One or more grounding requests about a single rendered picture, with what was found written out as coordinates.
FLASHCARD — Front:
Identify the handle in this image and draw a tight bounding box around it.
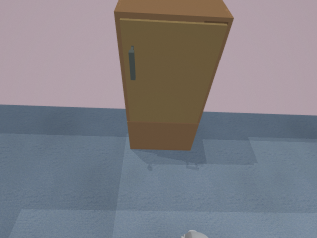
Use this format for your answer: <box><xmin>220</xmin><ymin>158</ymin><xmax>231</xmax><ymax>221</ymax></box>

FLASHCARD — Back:
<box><xmin>128</xmin><ymin>45</ymin><xmax>136</xmax><ymax>80</ymax></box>

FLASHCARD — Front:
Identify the cupboard door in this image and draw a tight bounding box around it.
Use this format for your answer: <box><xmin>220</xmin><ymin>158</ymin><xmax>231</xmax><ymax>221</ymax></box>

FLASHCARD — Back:
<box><xmin>119</xmin><ymin>18</ymin><xmax>228</xmax><ymax>123</ymax></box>

